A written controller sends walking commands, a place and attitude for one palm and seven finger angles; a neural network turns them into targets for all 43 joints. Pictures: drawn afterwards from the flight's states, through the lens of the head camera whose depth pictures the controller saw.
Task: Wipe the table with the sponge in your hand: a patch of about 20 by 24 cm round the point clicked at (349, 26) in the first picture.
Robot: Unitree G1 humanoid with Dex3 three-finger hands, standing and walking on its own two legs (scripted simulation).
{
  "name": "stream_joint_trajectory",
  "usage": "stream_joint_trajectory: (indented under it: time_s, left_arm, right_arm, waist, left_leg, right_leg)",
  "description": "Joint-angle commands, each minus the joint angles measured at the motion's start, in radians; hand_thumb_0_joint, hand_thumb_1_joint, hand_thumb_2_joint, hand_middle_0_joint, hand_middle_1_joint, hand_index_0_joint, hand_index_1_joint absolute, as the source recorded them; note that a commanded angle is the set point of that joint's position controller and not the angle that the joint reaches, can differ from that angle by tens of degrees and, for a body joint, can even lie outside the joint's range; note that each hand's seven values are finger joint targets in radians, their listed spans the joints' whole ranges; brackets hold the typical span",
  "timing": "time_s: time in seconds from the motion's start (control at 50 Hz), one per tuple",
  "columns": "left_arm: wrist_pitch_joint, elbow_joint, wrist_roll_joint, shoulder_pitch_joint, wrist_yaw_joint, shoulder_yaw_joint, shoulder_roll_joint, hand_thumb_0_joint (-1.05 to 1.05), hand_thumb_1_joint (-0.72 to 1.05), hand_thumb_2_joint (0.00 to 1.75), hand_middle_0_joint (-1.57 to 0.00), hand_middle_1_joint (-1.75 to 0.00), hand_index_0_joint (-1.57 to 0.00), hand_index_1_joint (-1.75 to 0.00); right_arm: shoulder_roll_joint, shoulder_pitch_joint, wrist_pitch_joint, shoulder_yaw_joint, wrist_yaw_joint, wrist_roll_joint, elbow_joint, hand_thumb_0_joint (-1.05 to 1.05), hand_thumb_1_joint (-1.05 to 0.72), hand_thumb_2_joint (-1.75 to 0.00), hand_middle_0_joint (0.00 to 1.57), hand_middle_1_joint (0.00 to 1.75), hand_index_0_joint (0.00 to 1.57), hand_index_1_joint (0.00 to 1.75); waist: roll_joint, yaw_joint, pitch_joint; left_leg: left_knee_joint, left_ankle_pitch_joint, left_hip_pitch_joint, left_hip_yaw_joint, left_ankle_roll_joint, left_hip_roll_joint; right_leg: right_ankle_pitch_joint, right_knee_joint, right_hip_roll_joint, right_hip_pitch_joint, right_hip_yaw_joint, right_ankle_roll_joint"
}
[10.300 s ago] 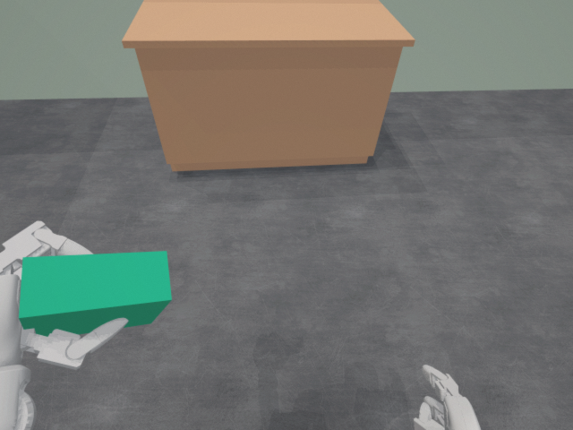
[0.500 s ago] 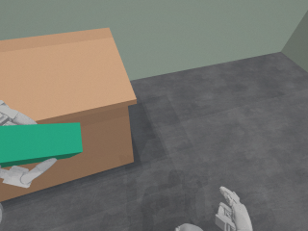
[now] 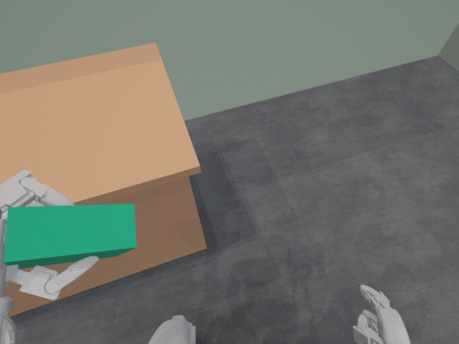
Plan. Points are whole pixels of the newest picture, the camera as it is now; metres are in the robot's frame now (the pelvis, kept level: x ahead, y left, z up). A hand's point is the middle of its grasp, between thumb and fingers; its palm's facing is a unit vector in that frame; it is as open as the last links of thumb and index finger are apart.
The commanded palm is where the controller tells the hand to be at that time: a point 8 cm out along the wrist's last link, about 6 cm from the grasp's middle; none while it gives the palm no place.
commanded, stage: take the last steps up to it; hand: left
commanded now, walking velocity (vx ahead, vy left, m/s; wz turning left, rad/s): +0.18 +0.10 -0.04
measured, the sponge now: (91, 235) +0.23 +0.18 +0.14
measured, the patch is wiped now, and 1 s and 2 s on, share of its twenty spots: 0.00 0.00 0.00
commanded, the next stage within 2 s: come to a stop and stand still in 0.38 s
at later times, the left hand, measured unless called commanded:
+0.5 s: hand (51, 188) +0.28 +0.24 +0.17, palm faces +0.34 -0.80 -0.50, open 9.6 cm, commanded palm +0.23 +0.29 +0.17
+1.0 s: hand (39, 181) +0.30 +0.26 +0.17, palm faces +0.34 -0.82 -0.45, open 9.6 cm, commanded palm +0.24 +0.30 +0.17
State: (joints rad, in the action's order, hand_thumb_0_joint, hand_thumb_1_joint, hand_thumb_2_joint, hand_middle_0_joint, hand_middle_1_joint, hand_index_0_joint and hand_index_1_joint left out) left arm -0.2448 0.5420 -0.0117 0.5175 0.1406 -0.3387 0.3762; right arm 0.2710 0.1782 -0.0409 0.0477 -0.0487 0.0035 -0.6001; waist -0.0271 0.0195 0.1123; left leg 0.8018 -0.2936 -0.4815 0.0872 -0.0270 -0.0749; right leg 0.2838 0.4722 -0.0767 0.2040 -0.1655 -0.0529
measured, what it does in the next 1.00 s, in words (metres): steps on the spot: left foot, then right foot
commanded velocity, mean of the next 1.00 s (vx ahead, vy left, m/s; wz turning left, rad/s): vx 0.04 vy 0.03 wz -0.02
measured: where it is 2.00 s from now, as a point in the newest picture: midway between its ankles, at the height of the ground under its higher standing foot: outside the picture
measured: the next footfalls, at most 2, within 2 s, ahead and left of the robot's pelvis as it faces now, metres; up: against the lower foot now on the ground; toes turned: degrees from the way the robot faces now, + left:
left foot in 0.12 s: +0.12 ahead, +0.16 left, +0.00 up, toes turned +7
right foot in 0.42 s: +0.08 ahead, -0.07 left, +0.00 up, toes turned -8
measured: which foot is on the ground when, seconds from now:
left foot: up 0.00-0.10, down 0.12-0.44, up 0.46-0.76, down 0.78-1.00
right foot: down 0.00-0.14, up 0.16-0.40, down 0.42-1.00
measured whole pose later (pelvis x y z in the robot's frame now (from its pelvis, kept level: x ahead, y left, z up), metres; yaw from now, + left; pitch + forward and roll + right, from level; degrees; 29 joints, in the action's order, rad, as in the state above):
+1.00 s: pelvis +0.06 +0.03 -0.01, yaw -4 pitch +0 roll +0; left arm -0.18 0.55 -0.03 0.46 0.16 -0.38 0.41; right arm 0.16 0.17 -0.08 -0.02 -0.04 0.00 -0.55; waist -0.02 -0.02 0.09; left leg 0.49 -0.18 -0.29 0.09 0.00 -0.04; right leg 0.39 0.59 -0.01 0.25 -0.07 0.02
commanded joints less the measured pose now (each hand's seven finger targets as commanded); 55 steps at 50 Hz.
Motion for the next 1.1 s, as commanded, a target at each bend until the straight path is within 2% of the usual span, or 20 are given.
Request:
stream_joint_trajectory:
  time_s: [0.0,0.06,0.08,0.1,0.12,0.14,0.24,0.38,0.4,0.44,0.48,0.54,0.58,0.72,0.76,0.78,0.8,0.84,1.0,1.08]
  left_arm:
    - [-0.055,0.235,-0.022,0.026,0.052,-0.206,0.197,0.0,0.1,1.3,-1.2,-1.6,-1.2,-1.6]
    - [-0.047,0.213,-0.024,-0.024,0.053,-0.188,0.179,0.0,0.1,1.3,-1.2,-1.6,-1.2,-1.6]
    - [-0.048,0.189,-0.026,-0.027,0.05,-0.164,0.158,0.0,0.1,1.3,-1.2,-1.6,-1.2,-1.6]
    - [-0.054,0.201,-0.031,-0.05,0.049,-0.158,0.156,0.0,0.1,1.3,-1.2,-1.6,-1.2,-1.6]
    - [-0.059,0.177,-0.023,-0.067,0.047,-0.157,0.169,0.0,0.1,1.3,-1.2,-1.6,-1.2,-1.6]
    - [-0.052,0.096,-0.018,-0.086,0.035,-0.143,0.164,0.0,0.1,1.3,-1.2,-1.6,-1.2,-1.6]
    - [-0.051,0.253,-0.012,-0.126,0.021,-0.105,0.153,0.0,0.1,1.3,-1.2,-1.6,-1.2,-1.6]
    - [-0.018,0.198,-0.013,-0.094,0.038,-0.16,0.18,0.0,0.1,1.3,-1.2,-1.6,-1.2,-1.6]
    - [-0.015,0.157,-0.014,-0.099,0.039,-0.159,0.178,0.0,0.1,1.3,-1.2,-1.6,-1.2,-1.6]
    - [0.001,0.1,-0.031,-0.125,0.042,-0.18,0.206,0.0,0.1,1.3,-1.2,-1.6,-1.2,-1.6]
    - [0.005,0.075,-0.041,-0.152,0.03,-0.149,0.168,0.0,0.1,1.3,-1.2,-1.6,-1.2,-1.6]
    - [-0.018,0.051,-0.022,-0.068,0.033,-0.15,0.162,0.0,0.1,1.3,-1.2,-1.6,-1.2,-1.6]
    - [-0.028,0.104,-0.017,-0.083,0.036,-0.132,0.156,0.0,0.1,1.3,-1.2,-1.6,-1.2,-1.6]
    - [-0.012,0.303,-0.022,-0.001,0.053,-0.166,0.192,0.0,0.1,1.3,-1.2,-1.6,-1.2,-1.6]
    - [-0.017,0.326,-0.024,0.001,0.056,-0.183,0.21,0.0,0.1,1.3,-1.2,-1.6,-1.2,-1.6]
    - [-0.021,0.308,-0.02,0.018,0.051,-0.174,0.213,0.0,0.1,1.3,-1.2,-1.6,-1.2,-1.6]
    - [-0.02,0.245,-0.02,0.044,0.044,-0.164,0.183,0.0,0.1,1.3,-1.2,-1.6,-1.2,-1.6]
    - [-0.02,0.242,-0.014,-0.018,0.039,-0.172,0.198,0.0,0.1,1.3,-1.2,-1.6,-1.2,-1.6]
    - [0.015,0.214,-0.022,-0.063,0.026,-0.097,0.138,0.0,0.1,1.3,-1.2,-1.6,-1.2,-1.6]
    - [0.039,0.175,-0.045,-0.068,0.02,-0.119,0.164,0.0,0.1,1.3,-1.2,-1.6,-1.2,-1.6]
  right_arm:
    - [0.01,-0.042,-0.053,0.011,0.0,-0.003,0.174,0.0,-0.9,-0.9,0.2,0.3,0.2,0.3]
    - [0.03,-0.017,-0.045,0.026,-0.015,-0.006,0.171,0.0,-0.9,-0.9,0.2,0.3,0.2,0.3]
    - [0.047,0.0,-0.044,0.033,-0.021,-0.011,0.167,0.0,-0.9,-0.9,0.2,0.3,0.2,0.3]
    - [0.068,-0.012,-0.043,0.038,-0.02,-0.015,0.174,0.0,-0.9,-0.9,0.2,0.3,0.2,0.3]
    - [0.061,-0.016,-0.047,0.033,-0.017,-0.019,0.187,0.0,-0.9,-0.9,0.2,0.3,0.2,0.3]
    - [0.074,-0.021,-0.054,0.034,-0.01,-0.024,0.181,0.0,-0.9,-0.9,0.2,0.3,0.2,0.3]
    - [0.043,-0.043,-0.089,0.008,-0.003,-0.018,0.144,0.0,-0.9,-0.9,0.2,0.3,0.2,0.3]
    - [0.034,-0.046,-0.099,-0.015,-0.013,-0.01,0.138,0.0,-0.9,-0.9,0.2,0.3,0.2,0.3]
    - [0.022,-0.039,-0.088,-0.015,-0.015,-0.012,0.134,0.0,-0.9,-0.9,0.2,0.3,0.2,0.3]
    - [-0.002,-0.053,-0.076,-0.027,-0.013,-0.011,0.145,0.0,-0.9,-0.9,0.2,0.3,0.2,0.3]
    - [0.021,-0.07,-0.07,-0.015,0.002,-0.019,0.129,0.0,-0.9,-0.9,0.2,0.3,0.2,0.3]
    - [-0.005,-0.09,-0.054,-0.047,-0.006,-0.01,0.12,0.0,-0.9,-0.9,0.2,0.3,0.2,0.3]
    - [-0.004,-0.113,-0.053,-0.045,-0.011,-0.009,0.136,0.0,-0.9,-0.9,0.2,0.3,0.2,0.3]
    - [0.022,-0.058,-0.03,-0.008,-0.022,-0.006,0.192,0.0,-0.9,-0.9,0.2,0.3,0.2,0.3]
    - [0.053,-0.044,-0.029,0.009,-0.028,-0.011,0.2,0.0,-0.9,-0.9,0.2,0.3,0.2,0.3]
    - [0.054,-0.026,-0.033,0.016,-0.025,-0.014,0.199,0.0,-0.9,-0.9,0.2,0.3,0.2,0.3]
    - [0.052,-0.016,-0.04,0.018,-0.017,-0.011,0.199,0.0,-0.9,-0.9,0.2,0.3,0.2,0.3]
    - [0.045,-0.033,-0.051,0.001,-0.013,0.009,0.177,0.0,-0.9,-0.9,0.2,0.3,0.2,0.3]
    - [0.054,-0.034,-0.093,-0.011,0.004,-0.013,0.167,0.0,-0.9,-0.9,0.2,0.3,0.2,0.3]
    - [0.025,-0.049,-0.074,-0.021,-0.001,-0.018,0.173,0.0,-0.9,-0.9,0.2,0.3,0.2,0.3]
  waist:
    - [-0.124,-0.048,-0.261]
    - [-0.04,-0.017,-0.267]
    - [0.059,-0.004,-0.269]
    - [0.239,-0.009,-0.276]
    - [0.257,-0.016,-0.26]
    - [0.176,-0.012,-0.174]
    - [0.258,-0.027,-0.189]
    - [0.16,-0.031,-0.236]
    - [0.056,-0.022,-0.218]
    - [-0.249,-0.023,-0.185]
    - [-0.218,-0.017,-0.178]
    - [-0.096,-0.022,-0.212]
    - [-0.106,-0.029,-0.231]
    - [-0.026,-0.023,-0.303]
    - [0.146,-0.033,-0.324]
    - [0.213,-0.037,-0.315]
    - [0.247,-0.035,-0.263]
    - [0.332,-0.029,-0.219]
    - [0.198,-0.017,-0.245]
    - [-0.109,-0.015,-0.218]
  left_leg:
    - [-0.211,0.034,0.08,0.082,0.012,0.042]
    - [-0.381,0.169,0.312,0.096,0.019,0.047]
    - [-0.408,0.209,0.428,0.0,0.054,-0.029]
    - [-0.413,0.387,0.546,-0.243,0.152,-0.22]
    - [-0.47,0.419,0.508,-0.402,0.238,-0.332]
    - [-0.514,0.297,0.389,-0.391,0.251,-0.334]
    - [-0.505,0.184,0.273,-0.14,0.2,-0.201]
    - [-0.361,0.005,0.179,-0.063,0.11,-0.158]
    - [-0.265,-0.075,0.138,-0.031,0.082,-0.11]
    - [0.06,-0.235,-0.062,0.034,0.013,0.058]
    - [0.281,-0.185,-0.115,-0.081,-0.002,0.034]
    - [0.132,-0.124,-0.058,-0.039,-0.014,0.033]
    - [-0.006,-0.094,-0.001,-0.003,-0.009,0.049]
    - [-0.37,0.239,0.256,-0.002,0.004,0.056]
    - [-0.363,0.748,0.426,-0.144,0.065,-0.122]
    - [-0.381,0.854,0.472,-0.215,0.102,-0.206]
    - [-0.414,0.851,0.435,-0.235,0.13,-0.241]
    - [-0.454,0.742,0.361,-0.229,0.142,-0.242]
    - [-0.411,0.349,0.278,-0.127,0.084,-0.167]
    - [-0.219,-0.023,0.211,-0.046,0.005,0.009]
  right_leg:
    - [-0.593,-0.05,-0.226,-0.23,0.173,-0.073]
    - [-0.399,0.063,-0.158,-0.099,0.14,-0.014]
    - [-0.252,0.202,-0.108,0.018,0.112,0.017]
    - [0.13,0.379,-0.002,0.222,0.053,0.063]
    - [0.386,0.555,0.044,0.298,0.085,0.064]
    - [0.355,0.643,0.042,0.332,0.118,0.06]
    - [0.154,0.481,-0.006,0.233,0.081,0.08]
    - [0.034,0.02,0.037,-0.052,0.032,0.071]
    - [0.011,-0.067,-0.024,-0.067,0.138,0.039]
    - [-0.075,-0.205,-0.304,-0.108,0.589,-0.104]
    - [-0.283,-0.188,-0.322,-0.121,0.546,-0.134]
    - [-0.785,-0.067,-0.232,-0.21,0.261,-0.077]
    - [-0.86,-0.041,-0.21,-0.255,0.195,-0.054]
    - [-0.723,0.058,-0.147,-0.216,0.177,-0.005]
    - [-0.358,0.137,-0.031,-0.042,0.129,0.064]
    - [0.044,0.179,0.006,0.057,0.122,0.068]
    - [0.231,0.243,0.041,0.106,0.128,0.065]
    - [0.239,0.274,0.039,0.106,0.13,0.066]
    - [-0.012,-0.047,0.058,-0.071,0.096,0.081]
    - [-0.076,-0.181,-0.118,0.029,0.326,-0.001]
